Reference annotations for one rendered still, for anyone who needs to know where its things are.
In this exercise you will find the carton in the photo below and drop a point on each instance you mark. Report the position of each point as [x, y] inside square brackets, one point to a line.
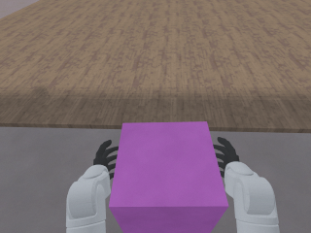
[167, 179]

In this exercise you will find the robot right forearm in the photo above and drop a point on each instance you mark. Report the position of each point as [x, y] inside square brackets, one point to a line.
[254, 199]

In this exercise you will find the left robot hand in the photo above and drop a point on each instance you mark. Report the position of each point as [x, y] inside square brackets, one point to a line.
[102, 159]

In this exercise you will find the right robot hand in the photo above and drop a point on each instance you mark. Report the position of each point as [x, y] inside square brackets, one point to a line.
[229, 154]

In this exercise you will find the robot left forearm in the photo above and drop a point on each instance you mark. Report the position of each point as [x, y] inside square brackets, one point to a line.
[86, 201]

